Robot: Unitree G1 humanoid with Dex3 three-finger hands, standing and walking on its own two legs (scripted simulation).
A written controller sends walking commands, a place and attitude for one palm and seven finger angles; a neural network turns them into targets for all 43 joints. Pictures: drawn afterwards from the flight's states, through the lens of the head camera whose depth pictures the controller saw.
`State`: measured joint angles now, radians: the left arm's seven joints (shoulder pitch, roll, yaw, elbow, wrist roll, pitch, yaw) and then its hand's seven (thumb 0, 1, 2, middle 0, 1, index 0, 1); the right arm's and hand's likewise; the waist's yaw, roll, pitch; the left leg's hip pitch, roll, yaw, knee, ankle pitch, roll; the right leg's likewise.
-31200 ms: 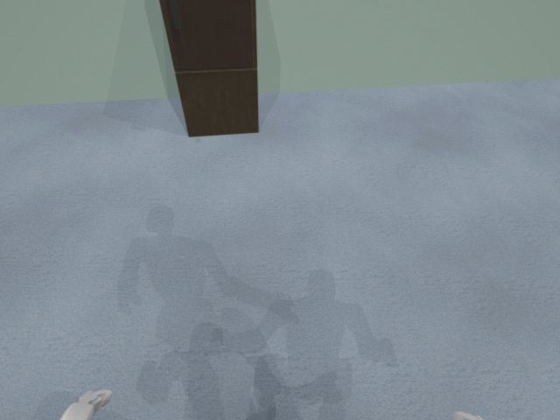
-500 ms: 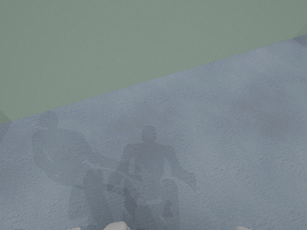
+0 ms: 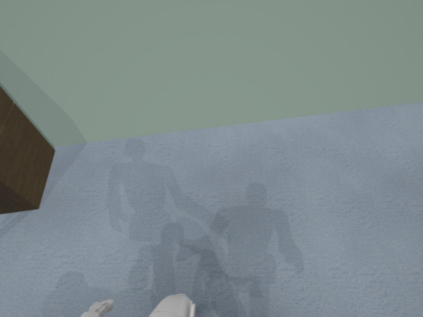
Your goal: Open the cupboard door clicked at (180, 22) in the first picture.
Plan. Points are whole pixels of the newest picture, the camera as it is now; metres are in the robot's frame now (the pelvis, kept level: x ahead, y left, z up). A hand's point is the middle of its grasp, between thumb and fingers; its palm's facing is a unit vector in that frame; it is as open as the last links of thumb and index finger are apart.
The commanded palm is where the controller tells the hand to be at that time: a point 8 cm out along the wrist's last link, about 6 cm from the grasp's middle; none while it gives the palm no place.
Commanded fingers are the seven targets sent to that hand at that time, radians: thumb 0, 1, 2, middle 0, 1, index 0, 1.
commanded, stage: turn to face it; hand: left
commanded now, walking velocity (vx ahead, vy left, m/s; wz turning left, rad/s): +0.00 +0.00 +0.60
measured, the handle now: out of the picture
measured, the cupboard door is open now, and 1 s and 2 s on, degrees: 48 48 48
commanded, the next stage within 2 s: take the last steps up to it in 1.52 s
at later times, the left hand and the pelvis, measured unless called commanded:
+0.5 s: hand out of the picture +0.07 +0.23 -0.16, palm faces +0.30 -0.91 -0.27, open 7.4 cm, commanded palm none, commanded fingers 0.00 0.90 0.90 -0.20 -0.30 -0.20 -0.30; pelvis +0.03 -0.01 +0.00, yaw +17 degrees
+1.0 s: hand out of the picture -0.04 +0.18 -0.19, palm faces +0.60 -0.77 -0.22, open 7.4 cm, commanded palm none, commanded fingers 0.00 0.90 0.90 -0.20 -0.30 -0.20 -0.30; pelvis +0.05 -0.01 -0.01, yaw +36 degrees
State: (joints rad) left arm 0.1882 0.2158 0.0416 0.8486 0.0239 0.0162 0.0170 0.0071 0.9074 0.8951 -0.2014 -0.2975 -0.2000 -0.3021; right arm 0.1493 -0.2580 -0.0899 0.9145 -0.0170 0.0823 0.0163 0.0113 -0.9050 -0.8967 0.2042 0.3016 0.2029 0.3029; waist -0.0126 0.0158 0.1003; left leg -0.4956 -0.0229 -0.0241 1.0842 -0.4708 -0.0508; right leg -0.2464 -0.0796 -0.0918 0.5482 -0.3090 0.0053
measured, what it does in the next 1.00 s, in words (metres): steps on the spot, turning left: left foot, then right foot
